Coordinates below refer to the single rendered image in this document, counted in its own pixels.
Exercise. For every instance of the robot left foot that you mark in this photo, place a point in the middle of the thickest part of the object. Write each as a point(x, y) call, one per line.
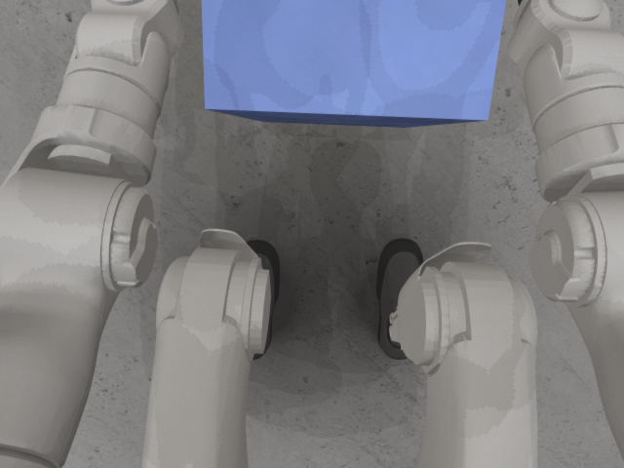
point(269, 261)

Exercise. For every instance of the robot right upper arm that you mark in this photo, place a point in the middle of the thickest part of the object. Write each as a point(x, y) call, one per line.
point(577, 257)

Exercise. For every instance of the robot right forearm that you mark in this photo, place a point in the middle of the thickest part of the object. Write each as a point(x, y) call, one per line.
point(572, 68)

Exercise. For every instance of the robot left shin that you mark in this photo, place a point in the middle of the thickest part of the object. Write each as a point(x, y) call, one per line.
point(210, 238)

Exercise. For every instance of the robot left forearm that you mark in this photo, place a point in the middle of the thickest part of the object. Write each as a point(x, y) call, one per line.
point(112, 93)

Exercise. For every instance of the robot left upper arm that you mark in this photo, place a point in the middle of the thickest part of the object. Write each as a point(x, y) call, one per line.
point(69, 243)

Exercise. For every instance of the carton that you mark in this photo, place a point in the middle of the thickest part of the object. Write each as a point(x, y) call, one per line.
point(382, 63)

